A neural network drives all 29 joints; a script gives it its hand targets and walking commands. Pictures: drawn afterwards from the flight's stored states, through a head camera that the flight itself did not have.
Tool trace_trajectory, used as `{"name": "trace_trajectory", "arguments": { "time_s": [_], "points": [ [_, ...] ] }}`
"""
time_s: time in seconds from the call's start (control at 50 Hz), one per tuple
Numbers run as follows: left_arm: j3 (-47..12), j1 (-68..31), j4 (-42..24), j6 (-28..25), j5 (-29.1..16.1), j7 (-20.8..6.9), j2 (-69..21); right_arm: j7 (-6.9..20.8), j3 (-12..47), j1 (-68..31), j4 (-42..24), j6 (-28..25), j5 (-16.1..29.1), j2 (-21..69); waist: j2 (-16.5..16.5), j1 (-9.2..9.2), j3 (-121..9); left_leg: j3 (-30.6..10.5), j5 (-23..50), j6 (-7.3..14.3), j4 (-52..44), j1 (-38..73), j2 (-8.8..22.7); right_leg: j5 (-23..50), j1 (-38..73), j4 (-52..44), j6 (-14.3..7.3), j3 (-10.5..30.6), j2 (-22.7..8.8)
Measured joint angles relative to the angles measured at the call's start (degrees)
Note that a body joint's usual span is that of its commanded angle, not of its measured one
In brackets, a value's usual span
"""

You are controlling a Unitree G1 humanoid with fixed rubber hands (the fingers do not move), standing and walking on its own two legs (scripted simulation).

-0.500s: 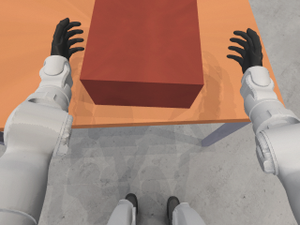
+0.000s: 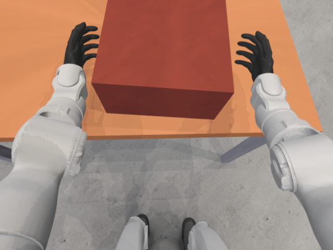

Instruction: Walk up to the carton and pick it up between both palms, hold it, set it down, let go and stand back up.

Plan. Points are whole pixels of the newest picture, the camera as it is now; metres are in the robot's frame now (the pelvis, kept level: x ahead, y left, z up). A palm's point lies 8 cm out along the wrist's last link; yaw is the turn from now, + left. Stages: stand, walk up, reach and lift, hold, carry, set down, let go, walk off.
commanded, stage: reach and lift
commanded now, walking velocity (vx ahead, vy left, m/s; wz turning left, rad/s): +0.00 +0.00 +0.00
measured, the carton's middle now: (164, 55) +0.57 +0.04 +0.00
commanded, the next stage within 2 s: none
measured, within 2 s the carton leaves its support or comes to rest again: neither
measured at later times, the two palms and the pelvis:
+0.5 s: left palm (79, 62) +0.49 +0.22 +0.06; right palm (260, 66) +0.49 -0.16 +0.07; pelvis +0.00 +0.00 +0.01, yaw +1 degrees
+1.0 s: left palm (79, 63) +0.49 +0.22 +0.06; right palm (257, 77) +0.48 -0.16 +0.06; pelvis +0.01 +0.00 +0.04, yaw +3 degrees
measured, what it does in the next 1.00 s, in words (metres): stands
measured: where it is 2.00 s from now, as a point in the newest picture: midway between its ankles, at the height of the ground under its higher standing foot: (166, 247)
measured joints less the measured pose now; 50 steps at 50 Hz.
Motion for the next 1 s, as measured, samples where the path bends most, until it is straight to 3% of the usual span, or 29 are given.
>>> {"name": "trace_trajectory", "arguments": {
  "time_s": [0.2,0.48,0.7,0.78,0.94,1.0],
  "points": [
    [4.92,1.97,-0.62,0.39,3.95,1.67,-2.71,-1.32,-4.55,0.28,1.3,-0.25,-5.36,-0.11,0.61,1.55,-0.31,0.62,0.89,0.22,-2.56,2.38,-0.17,1.04,2.04,-2.35,0.22,0.52,-0.19],
    [5.57,0.65,2.07,0.59,3.09,0.89,-2.06,-2.42,-3.99,0.12,-0.81,1.59,-6.07,2.41,-0.54,-0.12,1.41,1.15,1.81,0.44,-4.73,6.13,-0.61,1.29,4.96,-3.0,0.07,0.83,-0.69],
    [8.14,0.78,1.2,0.03,5.97,2.05,-2.3,-3.85,-10.96,0.63,-1.84,1.38,-11.16,4.32,-0.34,-0.69,1.95,0.3,2.5,0.3,-5.73,6.51,-0.57,2.22,6.12,-5.0,-0.11,-0.24,-0.66],
    [12.78,1.52,1.24,-0.63,9.82,2.01,-2.28,-3.94,-16.81,2.15,-3.55,1.19,-16.47,5.39,-0.27,-0.84,2.94,0.41,3.2,0.5,-7.75,8.65,-0.77,2.9,8.27,-7.01,-0.01,-0.29,-0.87],
    [27.5,4.34,0.78,-4.06,24.2,0.19,-2.23,-1.14,-35.96,8.51,-10.71,-4.47,-35.77,9.43,1.48,-1.12,8.59,-0.14,4.64,0.76,-12.88,16.73,-1.56,4.42,17.2,-13.01,0.27,-1.53,-1.65],
    [31.73,5.72,-1.03,-4.77,28.06,-0.14,-2.85,-0.31,-41.03,10.33,-13.57,-6.94,-40.71,11.09,1.91,-0.54,10.25,0.1,5.11,0.9,-14.63,19.02,-1.74,4.92,19.47,-14.78,0.35,-1.6,-1.88]
  ]
}}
